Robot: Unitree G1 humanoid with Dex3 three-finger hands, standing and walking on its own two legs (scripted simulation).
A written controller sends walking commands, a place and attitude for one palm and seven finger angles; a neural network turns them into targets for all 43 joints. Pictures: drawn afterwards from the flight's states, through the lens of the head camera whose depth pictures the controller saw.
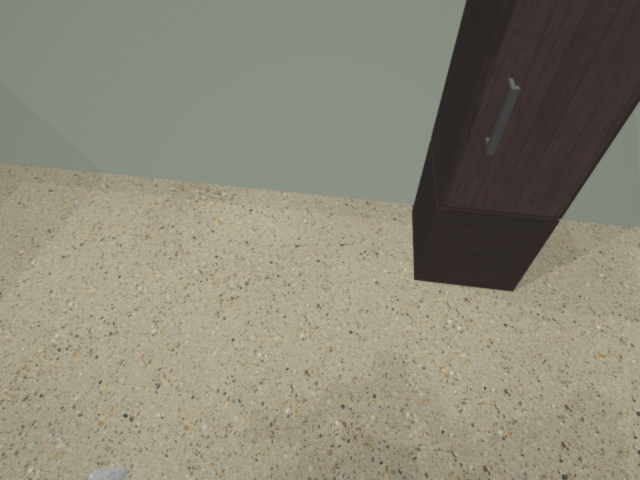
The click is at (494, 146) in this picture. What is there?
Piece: cupboard door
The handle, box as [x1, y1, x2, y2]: [484, 78, 520, 155]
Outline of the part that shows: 512,78 507,79 509,89 492,133 489,138 486,137 484,140 486,145 486,154 493,154 520,89 518,86 514,84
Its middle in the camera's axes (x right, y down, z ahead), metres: +0.44 -0.29 +0.94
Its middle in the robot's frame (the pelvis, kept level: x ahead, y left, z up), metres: +0.92 -0.39 -0.02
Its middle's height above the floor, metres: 0.75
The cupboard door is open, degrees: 0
